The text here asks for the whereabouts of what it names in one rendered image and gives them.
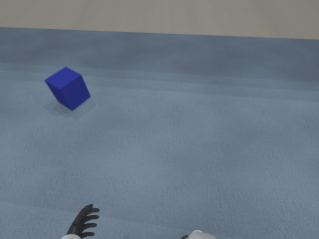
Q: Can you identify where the right robot shin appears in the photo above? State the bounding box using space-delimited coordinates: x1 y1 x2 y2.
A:
189 230 202 236

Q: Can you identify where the carton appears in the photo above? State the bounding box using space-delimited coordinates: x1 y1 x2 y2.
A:
44 67 91 111

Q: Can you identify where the left robot hand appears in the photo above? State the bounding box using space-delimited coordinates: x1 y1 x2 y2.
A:
66 204 100 239

